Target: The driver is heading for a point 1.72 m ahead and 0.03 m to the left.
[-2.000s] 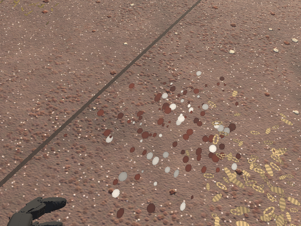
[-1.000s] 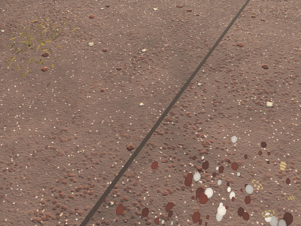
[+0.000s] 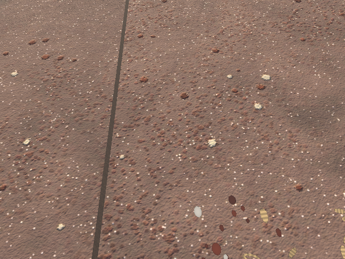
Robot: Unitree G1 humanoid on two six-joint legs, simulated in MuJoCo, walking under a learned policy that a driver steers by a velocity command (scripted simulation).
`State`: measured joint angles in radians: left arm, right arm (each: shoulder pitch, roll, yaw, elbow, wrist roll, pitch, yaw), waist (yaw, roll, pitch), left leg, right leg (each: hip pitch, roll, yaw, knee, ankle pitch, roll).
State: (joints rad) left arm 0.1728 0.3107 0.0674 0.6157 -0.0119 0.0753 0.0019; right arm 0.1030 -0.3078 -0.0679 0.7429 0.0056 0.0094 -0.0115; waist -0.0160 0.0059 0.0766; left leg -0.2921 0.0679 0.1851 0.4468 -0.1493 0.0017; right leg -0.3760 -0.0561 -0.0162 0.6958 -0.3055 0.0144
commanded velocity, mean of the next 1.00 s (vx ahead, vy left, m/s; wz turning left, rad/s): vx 0.01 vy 0.00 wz -0.01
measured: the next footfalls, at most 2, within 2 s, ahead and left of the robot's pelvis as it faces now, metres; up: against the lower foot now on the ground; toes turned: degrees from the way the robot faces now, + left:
right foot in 0.02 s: +0.06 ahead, -0.12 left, +0.00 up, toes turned -3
left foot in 0.46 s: +0.09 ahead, +0.12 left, +0.00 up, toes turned -12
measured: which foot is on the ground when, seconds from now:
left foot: down 0.00-0.02, up 0.04-0.44, down 0.46-0.76, up 0.78-1.00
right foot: up 0.00-0.00, down 0.02-1.00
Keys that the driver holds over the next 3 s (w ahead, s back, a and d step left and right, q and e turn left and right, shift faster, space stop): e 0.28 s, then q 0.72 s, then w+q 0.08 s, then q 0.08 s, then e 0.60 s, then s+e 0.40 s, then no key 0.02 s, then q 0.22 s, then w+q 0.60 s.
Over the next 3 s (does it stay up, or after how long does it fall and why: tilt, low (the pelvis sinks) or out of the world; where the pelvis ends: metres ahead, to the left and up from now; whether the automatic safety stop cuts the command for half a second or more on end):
stays up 0.10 0.16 0.01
